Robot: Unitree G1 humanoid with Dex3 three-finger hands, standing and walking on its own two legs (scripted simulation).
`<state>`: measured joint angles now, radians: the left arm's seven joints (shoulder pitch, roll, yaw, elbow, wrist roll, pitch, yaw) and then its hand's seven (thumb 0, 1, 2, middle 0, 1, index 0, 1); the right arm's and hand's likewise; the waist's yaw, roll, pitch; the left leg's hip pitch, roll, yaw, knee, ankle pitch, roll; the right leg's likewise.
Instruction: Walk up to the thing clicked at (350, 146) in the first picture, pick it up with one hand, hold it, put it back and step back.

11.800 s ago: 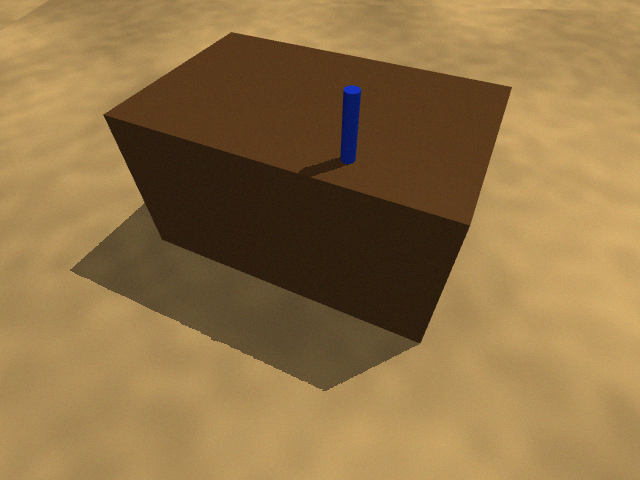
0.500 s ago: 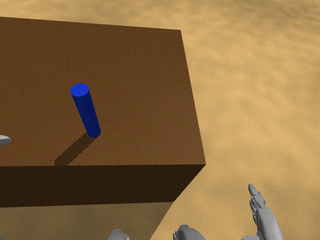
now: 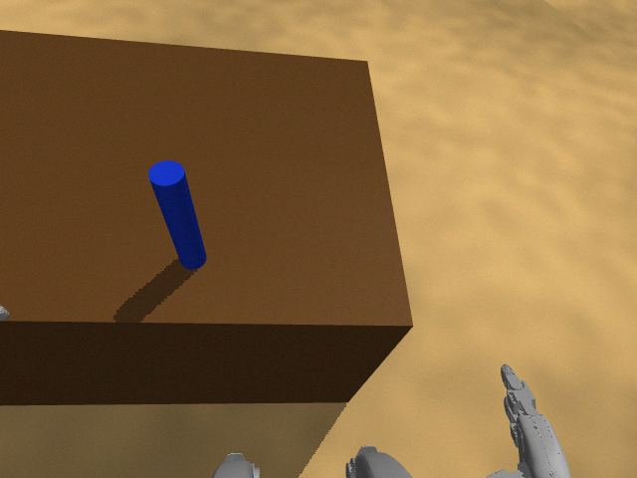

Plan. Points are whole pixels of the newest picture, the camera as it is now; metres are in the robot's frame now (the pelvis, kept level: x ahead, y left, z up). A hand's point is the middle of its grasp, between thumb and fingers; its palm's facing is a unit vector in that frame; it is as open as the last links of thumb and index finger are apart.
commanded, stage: go down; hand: left
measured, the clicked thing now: (182, 222) +0.47 +0.18 +0.00
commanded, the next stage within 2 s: approach in 0.86 s
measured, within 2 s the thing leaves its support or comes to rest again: neither
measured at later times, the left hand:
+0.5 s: hand out of the picture +0.35 +0.36 +0.08, palm faces +0.16 -0.99 +0.01, open 17.6 cm
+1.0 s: hand out of the picture +0.36 +0.36 +0.09, palm faces +0.15 -0.99 +0.02, open 17.7 cm
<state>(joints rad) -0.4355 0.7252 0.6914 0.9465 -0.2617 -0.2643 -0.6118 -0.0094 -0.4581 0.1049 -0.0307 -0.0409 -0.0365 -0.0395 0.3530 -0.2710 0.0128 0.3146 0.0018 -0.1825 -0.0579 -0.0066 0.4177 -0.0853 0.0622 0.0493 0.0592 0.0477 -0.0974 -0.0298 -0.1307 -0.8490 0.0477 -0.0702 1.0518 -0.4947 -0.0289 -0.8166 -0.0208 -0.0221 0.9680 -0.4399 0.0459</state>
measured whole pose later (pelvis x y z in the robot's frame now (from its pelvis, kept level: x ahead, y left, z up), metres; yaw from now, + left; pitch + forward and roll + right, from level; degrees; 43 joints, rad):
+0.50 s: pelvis +0.01 +0.00 +0.00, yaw +0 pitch +16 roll -3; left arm -0.36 0.68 0.68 0.87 -0.29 -0.25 -0.63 -0.01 -0.60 0.08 -0.04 -0.07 -0.05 -0.06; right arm 0.37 -0.27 0.02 0.32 0.01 -0.19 -0.09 -0.01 0.47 -0.07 0.06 0.05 0.06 0.05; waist -0.08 -0.03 -0.14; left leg -0.81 0.04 -0.07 1.03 -0.50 -0.03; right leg -0.79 -0.03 -0.02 0.96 -0.45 0.04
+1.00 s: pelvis +0.01 +0.00 +0.00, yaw +0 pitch +16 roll -2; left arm -0.39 0.70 0.69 0.90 -0.28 -0.25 -0.64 -0.01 -0.61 0.07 -0.05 -0.08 -0.06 -0.07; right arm 0.35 -0.27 0.02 0.33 0.00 -0.19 -0.09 -0.01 0.48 -0.07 0.06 0.05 0.06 0.05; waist -0.09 -0.03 -0.13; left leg -0.81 0.04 -0.07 1.02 -0.49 -0.03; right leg -0.79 -0.03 -0.02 0.96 -0.45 0.04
